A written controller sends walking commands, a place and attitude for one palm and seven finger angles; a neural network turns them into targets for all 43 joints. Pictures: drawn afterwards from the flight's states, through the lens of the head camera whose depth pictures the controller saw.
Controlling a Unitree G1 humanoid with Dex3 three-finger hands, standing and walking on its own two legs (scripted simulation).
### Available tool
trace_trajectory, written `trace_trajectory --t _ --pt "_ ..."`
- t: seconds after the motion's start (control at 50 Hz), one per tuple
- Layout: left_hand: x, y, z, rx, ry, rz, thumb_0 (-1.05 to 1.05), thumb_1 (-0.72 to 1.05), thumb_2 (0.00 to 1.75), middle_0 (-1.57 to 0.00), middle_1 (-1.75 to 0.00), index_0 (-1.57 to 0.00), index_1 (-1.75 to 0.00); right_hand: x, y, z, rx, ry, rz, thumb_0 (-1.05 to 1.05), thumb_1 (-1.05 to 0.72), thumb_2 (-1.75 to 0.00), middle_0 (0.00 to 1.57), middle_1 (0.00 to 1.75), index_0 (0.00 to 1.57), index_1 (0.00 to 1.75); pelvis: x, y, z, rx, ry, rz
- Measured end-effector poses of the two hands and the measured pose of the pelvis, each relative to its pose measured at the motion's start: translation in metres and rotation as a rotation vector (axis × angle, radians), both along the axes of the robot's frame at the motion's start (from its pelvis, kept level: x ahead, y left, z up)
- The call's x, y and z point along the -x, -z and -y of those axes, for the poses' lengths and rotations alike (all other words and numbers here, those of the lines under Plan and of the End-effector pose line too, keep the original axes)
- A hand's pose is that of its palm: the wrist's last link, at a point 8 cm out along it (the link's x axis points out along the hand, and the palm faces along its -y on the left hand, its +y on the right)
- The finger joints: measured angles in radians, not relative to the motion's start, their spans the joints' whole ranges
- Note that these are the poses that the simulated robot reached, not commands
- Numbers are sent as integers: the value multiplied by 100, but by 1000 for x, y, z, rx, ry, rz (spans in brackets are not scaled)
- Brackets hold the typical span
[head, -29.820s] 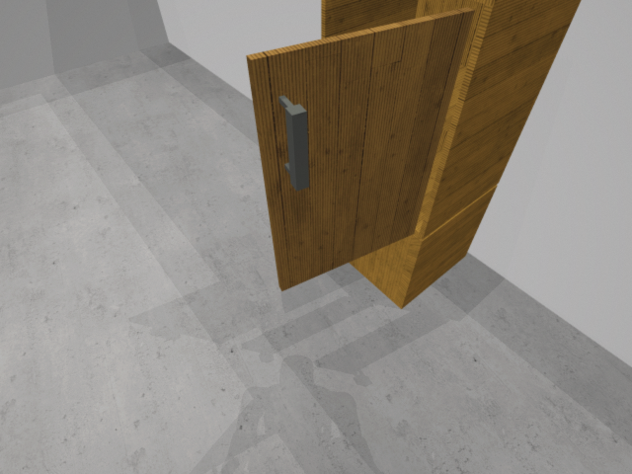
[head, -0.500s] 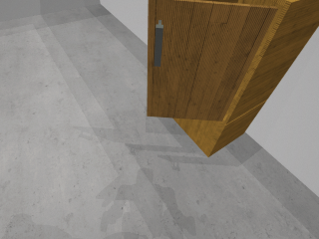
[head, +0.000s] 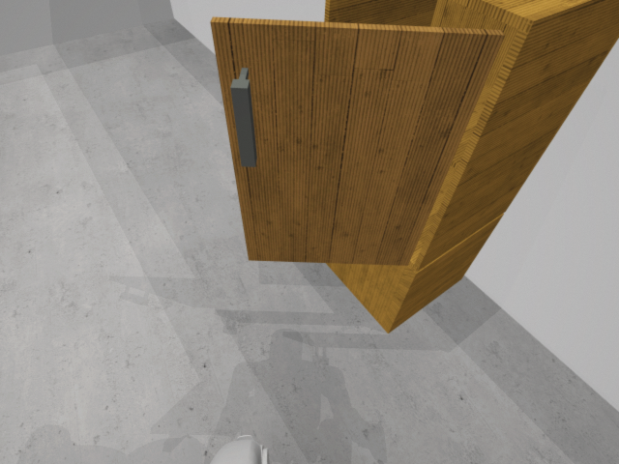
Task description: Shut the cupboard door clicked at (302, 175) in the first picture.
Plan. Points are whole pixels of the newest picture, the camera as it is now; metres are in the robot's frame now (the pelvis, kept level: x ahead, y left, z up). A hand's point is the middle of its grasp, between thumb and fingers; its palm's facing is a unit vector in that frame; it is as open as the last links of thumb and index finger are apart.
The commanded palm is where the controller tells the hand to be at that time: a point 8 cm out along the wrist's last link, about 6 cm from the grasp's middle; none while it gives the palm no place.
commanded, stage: take the last steps up to it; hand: left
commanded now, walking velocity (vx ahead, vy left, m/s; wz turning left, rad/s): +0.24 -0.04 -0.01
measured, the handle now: (246, 118) +0.61 +0.13 +0.11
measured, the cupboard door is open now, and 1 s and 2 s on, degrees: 53 53 53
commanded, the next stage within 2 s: come to a stop and stand still in 0.24 s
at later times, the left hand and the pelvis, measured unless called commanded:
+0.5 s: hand (213, 415) +0.22 +0.16 -0.17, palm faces +0.00 -0.98 -0.21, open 7.3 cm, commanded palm none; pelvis +0.16 -0.03 -0.01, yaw -2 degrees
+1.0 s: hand (171, 429) +0.20 +0.22 -0.19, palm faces +0.07 -0.98 -0.20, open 7.4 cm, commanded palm none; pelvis +0.15 +0.02 +0.00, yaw +0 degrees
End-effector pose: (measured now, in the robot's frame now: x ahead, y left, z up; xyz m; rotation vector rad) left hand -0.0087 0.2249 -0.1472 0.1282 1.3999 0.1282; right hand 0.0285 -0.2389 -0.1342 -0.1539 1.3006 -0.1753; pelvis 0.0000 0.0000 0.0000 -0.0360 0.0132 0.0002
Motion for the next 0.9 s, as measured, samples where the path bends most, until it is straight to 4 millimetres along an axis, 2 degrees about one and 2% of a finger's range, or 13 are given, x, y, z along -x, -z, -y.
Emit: trace_trajectory --t 0.1,0.16,0.22,0.3,0.42,0.5,0.58,0.64,0.7,0.82,0.86,0.9 --pt "3 20 2 40 -50 -123 0 92 90 -20 -30 -20 -30 -89 6 -19 3 -63 119 0 -91 -90 20 30 20 29 -47 16 -10 7 2 15" --pt "-15 24 -2 47 -44 -151 0 91 90 -20 -30 -20 -30 -118 7 -28 9 -69 163 0 -91 -90 20 30 20 29 -66 19 -15 -14 20 30" --pt "-53 17 -6 38 -24 -106 0 91 90 -20 -30 -20 -30 -124 2 -30 6 -46 147 0 -92 -90 20 30 20 30 -82 11 -15 -22 25 31" --pt "-112 2 -8 21 -11 2 0 91 90 -20 -30 -20 -30 -122 -5 -17 28 -27 78 -1 -94 -90 20 30 20 30 -102 -1 -13 -20 18 20" --pt "-188 -10 0 -18 19 108 0 92 90 -20 -30 -20 -30 -115 -1 1 8 12 -42 -1 -93 -90 20 30 20 30 -137 -6 6 -26 11 14" --pt "-221 -4 16 -49 44 139 0 92 90 -19 -30 -19 -30 -121 14 13 -27 52 -95 0 -92 -90 20 30 20 30 -162 5 26 -67 27 13" --pt "-243 -9 29 -54 66 119 0 93 90 -20 -30 -20 -30 -132 19 18 -50 77 -117 0 -92 -90 20 30 20 29 -177 3 33 -48 12 3" --pt "-255 -11 31 -59 55 136 0 93 90 -20 -30 -20 -30 -141 18 20 -46 61 -137 0 -92 -90 20 30 20 29 -179 2 33 -49 0 -3" --pt "-257 -12 26 -60 29 152 0 92 90 -20 -30 -20 -30 -152 14 22 -20 32 -144 0 -91 -90 20 30 20 29 -175 0 26 -55 -6 -5" --pt "-239 0 -6 -50 6 130 0 91 90 -20 -30 -20 -30 -183 2 13 44 -8 -40 0 -91 -90 20 30 20 29 -164 3 2 -44 -14 -4" --pt "-232 11 -21 -42 -9 122 0 91 90 -20 -30 -20 -30 -187 1 6 69 -22 5 0 -91 -90 20 30 20 29 -162 11 -8 -24 -20 1" --pt "-224 15 -32 -41 -26 105 0 91 90 -20 -30 -20 -30 -188 -4 -3 80 -37 19 0 -91 -90 20 30 20 29 -159 10 -14 -28 -17 12"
